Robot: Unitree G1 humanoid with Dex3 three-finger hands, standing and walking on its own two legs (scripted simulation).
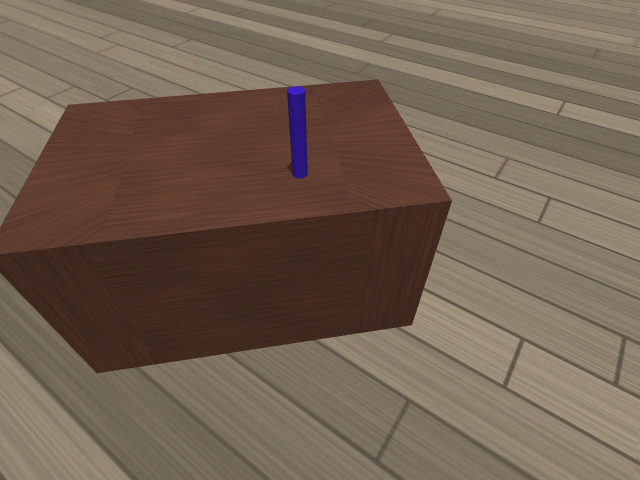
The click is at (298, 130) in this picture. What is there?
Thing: slim round
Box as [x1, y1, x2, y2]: [287, 86, 307, 178]
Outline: 294,86 288,88 287,96 292,172 295,177 300,178 304,177 307,174 304,89 302,87
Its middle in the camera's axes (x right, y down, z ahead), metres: -0.05 -0.26 +0.98
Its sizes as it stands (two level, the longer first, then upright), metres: 0.041 0.041 0.237
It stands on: a support 0.60 m high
